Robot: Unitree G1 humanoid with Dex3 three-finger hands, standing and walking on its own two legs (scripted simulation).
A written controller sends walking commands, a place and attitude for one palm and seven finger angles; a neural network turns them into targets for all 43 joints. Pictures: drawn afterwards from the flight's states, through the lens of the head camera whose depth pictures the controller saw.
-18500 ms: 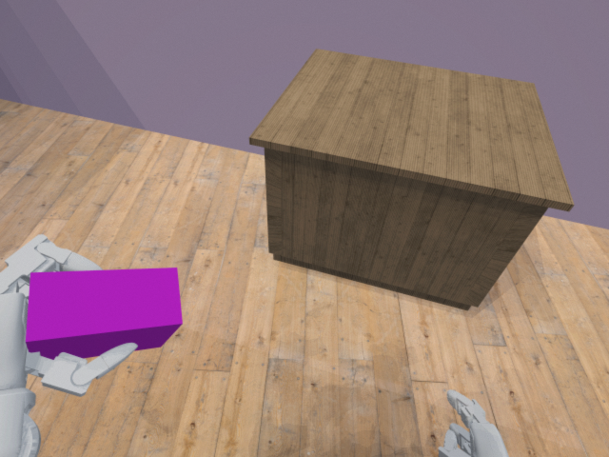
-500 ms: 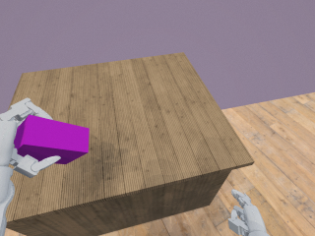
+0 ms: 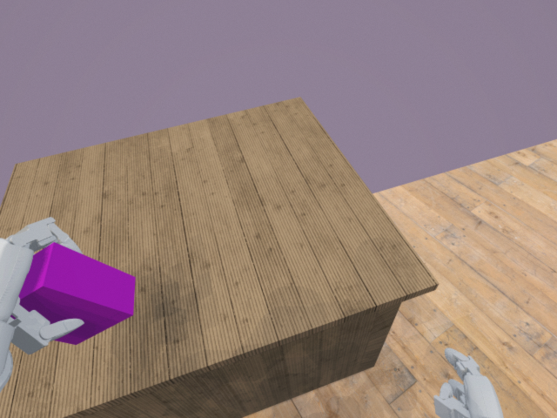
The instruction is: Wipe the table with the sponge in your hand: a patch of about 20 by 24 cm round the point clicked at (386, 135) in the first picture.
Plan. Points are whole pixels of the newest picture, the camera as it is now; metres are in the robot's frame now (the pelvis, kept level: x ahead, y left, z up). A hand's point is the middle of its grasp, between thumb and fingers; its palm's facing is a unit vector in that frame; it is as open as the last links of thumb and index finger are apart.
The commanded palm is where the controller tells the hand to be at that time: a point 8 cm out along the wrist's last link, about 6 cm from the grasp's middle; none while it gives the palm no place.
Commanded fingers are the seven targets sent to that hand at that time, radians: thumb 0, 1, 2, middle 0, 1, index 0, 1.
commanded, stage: turn the palm down, sponge in hand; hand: left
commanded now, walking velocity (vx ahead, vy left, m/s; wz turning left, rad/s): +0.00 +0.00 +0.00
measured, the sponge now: (80, 302) +0.22 +0.29 +0.09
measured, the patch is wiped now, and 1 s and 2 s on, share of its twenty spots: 0.00 0.00 0.00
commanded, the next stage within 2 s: move the sponge above the wiping area in 1.20 s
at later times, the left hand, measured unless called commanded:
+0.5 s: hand (43, 304) +0.20 +0.32 +0.11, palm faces +0.06 -0.23 -0.97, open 10.1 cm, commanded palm +0.17 +0.31 +0.17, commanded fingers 0.00 0.10 1.30 -1.20 -1.60 -1.20 -1.60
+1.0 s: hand (59, 302) +0.22 +0.32 +0.09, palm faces -0.08 -0.14 -0.99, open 10.1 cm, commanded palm +0.19 +0.32 +0.17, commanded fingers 0.00 0.10 1.30 -1.20 -1.60 -1.20 -1.60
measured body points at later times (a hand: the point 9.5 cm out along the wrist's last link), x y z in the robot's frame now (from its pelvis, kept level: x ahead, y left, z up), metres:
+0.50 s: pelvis -0.01 +0.03 +0.01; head -0.01 -0.02 +0.46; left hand +0.20 +0.33 +0.16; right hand +0.23 -0.17 -0.07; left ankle +0.02 +0.12 -0.72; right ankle +0.00 -0.04 -0.72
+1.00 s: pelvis +0.00 +0.04 +0.02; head +0.00 +0.00 +0.47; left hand +0.22 +0.32 +0.14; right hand +0.25 -0.15 -0.07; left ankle +0.02 +0.12 -0.72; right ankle +0.00 -0.04 -0.72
